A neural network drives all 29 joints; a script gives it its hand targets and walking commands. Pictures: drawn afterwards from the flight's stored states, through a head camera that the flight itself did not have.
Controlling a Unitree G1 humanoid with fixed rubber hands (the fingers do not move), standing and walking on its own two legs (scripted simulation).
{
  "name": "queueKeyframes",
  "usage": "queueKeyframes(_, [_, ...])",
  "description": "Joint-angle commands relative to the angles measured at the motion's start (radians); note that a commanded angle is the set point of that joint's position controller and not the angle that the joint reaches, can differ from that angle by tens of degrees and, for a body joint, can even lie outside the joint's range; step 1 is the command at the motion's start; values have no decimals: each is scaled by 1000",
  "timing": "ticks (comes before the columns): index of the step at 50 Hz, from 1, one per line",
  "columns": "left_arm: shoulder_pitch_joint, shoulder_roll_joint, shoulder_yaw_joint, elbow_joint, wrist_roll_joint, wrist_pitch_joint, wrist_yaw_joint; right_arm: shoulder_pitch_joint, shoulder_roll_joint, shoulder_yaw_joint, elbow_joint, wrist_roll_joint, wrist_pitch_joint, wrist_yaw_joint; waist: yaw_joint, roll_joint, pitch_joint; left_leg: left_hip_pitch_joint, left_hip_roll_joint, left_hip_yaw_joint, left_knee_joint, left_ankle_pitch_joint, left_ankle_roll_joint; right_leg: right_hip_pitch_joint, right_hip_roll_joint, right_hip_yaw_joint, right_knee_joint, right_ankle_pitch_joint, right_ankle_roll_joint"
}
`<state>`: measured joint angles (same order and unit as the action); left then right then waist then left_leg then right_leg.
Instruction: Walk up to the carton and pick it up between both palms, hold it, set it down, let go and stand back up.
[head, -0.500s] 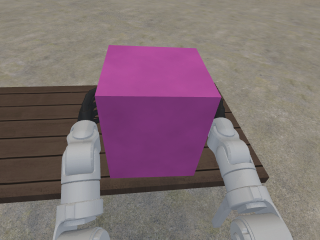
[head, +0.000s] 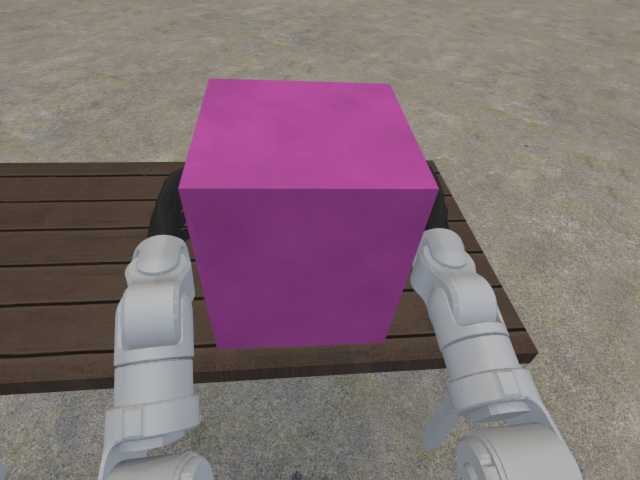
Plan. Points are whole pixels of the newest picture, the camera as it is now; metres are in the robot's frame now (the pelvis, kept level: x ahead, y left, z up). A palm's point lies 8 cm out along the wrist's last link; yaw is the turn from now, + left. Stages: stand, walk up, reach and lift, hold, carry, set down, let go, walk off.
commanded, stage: hold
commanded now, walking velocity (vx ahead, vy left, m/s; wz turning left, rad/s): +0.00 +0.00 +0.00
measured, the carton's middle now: (302, 218) +0.38 +0.01 +0.16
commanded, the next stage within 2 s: set down in 1.28 s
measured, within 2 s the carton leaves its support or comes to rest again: neither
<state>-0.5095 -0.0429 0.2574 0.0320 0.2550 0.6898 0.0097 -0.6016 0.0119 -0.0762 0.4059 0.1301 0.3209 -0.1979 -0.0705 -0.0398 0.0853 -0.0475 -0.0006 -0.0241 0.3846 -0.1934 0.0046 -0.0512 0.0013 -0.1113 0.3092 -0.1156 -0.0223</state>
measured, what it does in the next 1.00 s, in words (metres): stands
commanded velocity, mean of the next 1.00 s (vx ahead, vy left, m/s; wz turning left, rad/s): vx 0.00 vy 0.00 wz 0.00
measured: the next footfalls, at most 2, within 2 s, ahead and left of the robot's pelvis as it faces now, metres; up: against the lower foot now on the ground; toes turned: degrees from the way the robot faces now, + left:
none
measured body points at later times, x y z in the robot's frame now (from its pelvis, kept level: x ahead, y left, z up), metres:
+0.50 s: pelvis +0.00 +0.01 +0.00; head -0.03 +0.02 +0.45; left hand +0.37 +0.16 +0.17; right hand +0.37 -0.15 +0.17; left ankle +0.02 +0.11 -0.75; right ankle +0.05 -0.10 -0.75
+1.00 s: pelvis +0.00 +0.00 +0.00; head -0.02 +0.02 +0.45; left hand +0.37 +0.15 +0.17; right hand +0.37 -0.15 +0.16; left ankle +0.02 +0.11 -0.75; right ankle +0.05 -0.10 -0.75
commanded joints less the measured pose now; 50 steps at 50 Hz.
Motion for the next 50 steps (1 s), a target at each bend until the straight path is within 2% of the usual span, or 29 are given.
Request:
queueKeyframes(1, [-780, -532, -583, -210, -170, -89, -144, -747, 597, 469, -318, 70, -76, 112, -22, 83, -554, -31, -44, 18, -74, 175, -17, 285, 24, 46, 7, 138, 58])
queueKeyframes(3, [-770, -523, -587, -192, -175, -90, -139, -753, 585, 471, -325, 71, -77, 111, -21, 72, -559, -13, -42, 14, -64, 209, -22, 276, 30, 40, 5, 165, 60])
queueKeyframes(5, [-769, -551, -640, -285, -198, -99, -130, -732, 595, 509, -382, 99, -87, 109, -29, 98, -632, 41, -40, 5, -33, 317, -38, 287, 42, 40, 23, 250, 55])
queueKeyframes(7, [-762, -551, -645, -268, -195, -93, -125, -741, 572, 518, -398, 109, -80, 106, -33, 117, -615, 62, -38, -4, -23, 342, -48, 270, 42, 38, 20, 256, 54])
queueKeyframes(13, [-719, -521, -576, -181, -153, -71, -133, -738, 555, 487, -340, 79, -67, 115, -2, 58, -496, 3, -33, 10, -77, 189, -22, 239, 36, 35, -8, 102, 51])
queueKeyframes(14, [-724, -529, -576, -182, -156, -69, -134, -756, 555, 480, -339, 76, -71, 118, -1, 70, -499, -2, -32, 12, -80, 182, -21, 233, 37, 33, -10, 85, 45])
queueKeyframes(16, [-730, -544, -606, -229, -171, -71, -129, -732, 561, 488, -345, 83, -75, 121, -8, 84, -523, 18, -29, 11, -65, 240, -29, 248, 41, 33, 1, 128, 41])
queueKeyframes(18, [-740, -553, -621, -251, -180, -75, -123, -760, 568, 511, -400, 103, -83, 119, -6, 87, -572, 48, -30, 8, -43, 290, -32, 255, 44, 38, 9, 170, 44])
queueKeyframes(20, [-749, -546, -622, -260, -181, -79, -119, -753, 568, 517, -391, 110, -77, 119, -7, 86, -588, 69, -31, 9, -35, 321, -35, 243, 47, 37, 9, 202, 48])
queueKeyframes(23, [-721, -535, -578, -180, -158, -65, -126, -749, 552, 492, -347, 86, -67, 120, 5, 67, -499, 17, -29, 11, -71, 219, -23, 226, 38, 37, -12, 113, 44])
queueKeyframes(24, [-715, -533, -577, -200, -163, -64, -129, -737, 562, 491, -355, 86, -69, 119, -4, 49, -499, 12, -31, 15, -68, 218, -19, 246, 39, 38, -6, 128, 45])
queueKeyframes(25, [-743, -520, -562, -164, -154, -64, -134, -747, 554, 464, -305, 65, -64, 121, -7, 51, -466, -4, -29, 15, -85, 168, -18, 223, 36, 39, -14, 79, 44])
queueKeyframes(28, [-736, -534, -574, -177, -159, -68, -133, -767, 562, 478, -343, 70, -80, 123, 5, 55, -522, 1, -33, 17, -75, 201, -15, 258, 34, 40, -7, 115, 46])
queueKeyframes(29, [-745, -552, -595, -207, -174, -71, -131, -764, 570, 479, -354, 79, -84, 122, -12, 67, -544, 20, -30, 16, -66, 240, -23, 258, 42, 39, -1, 146, 44])
queueKeyframes(31, [-743, -551, -624, -244, -188, -75, -125, -753, 565, 504, -378, 95, -84, 116, -20, 87, -583, 52, -32, 10, -40, 309, -33, 268, 44, 36, 11, 203, 45])
queueKeyframes(33, [-728, -544, -607, -232, -180, -71, -130, -725, 563, 491, -361, 88, -74, 111, -30, 72, -549, 48, -32, 7, -43, 291, -32, 265, 43, 37, 0, 207, 47])
queueKeyframes(38, [-740, -528, -586, -196, -163, -69, -143, -742, 565, 479, -342, 73, -71, 113, -13, 78, -519, -10, -42, 14, -75, 195, -20, 270, 25, 44, -5, 145, 54])
queueKeyframes(42, [-748, -532, -609, -233, -173, -79, -132, -741, 566, 491, -356, 90, -78, 117, -17, 92, -560, 23, -37, 13, -54, 264, -29, 268, 32, 38, 5, 184, 53])
queueKeyframes(43, [-737, -537, -610, -246, -177, -79, -132, -739, 573, 509, -383, 98, -79, 114, -20, 74, -574, 40, -40, 9, -43, 297, -28, 282, 35, 40, 8, 226, 56])
queueKeyframes(46, [-737, -523, -603, -227, -172, -75, -134, -740, 567, 510, -367, 95, -69, 108, -16, 66, -553, 33, -43, 10, -49, 271, -28, 279, 35, 41, 8, 213, 59])
queueKeyframes(47, [-721, -532, -601, -233, -174, -73, -136, -744, 568, 514, -397, 102, -72, 106, -15, 68, -567, 30, -42, 9, -48, 273, -28, 294, 35, 41, 8, 224, 60])
queueKeyframes(49, [-738, -523, -589, -222, -167, -73, -137, -751, 558, 502, -379, 89, -70, 111, -6, 63, -551, 13, -39, 12, -62, 232, -24, 271, 35, 37, 3, 167, 58])
queueKeyframes(50, [-751, -536, -608, -249, -174, -78, -134, -750, 577, 512, -385, 95, -74, 113, -6, 78, -566, 13, -42, 16, -59, 228, -25, 277, 34, 41, 5, 166, 54])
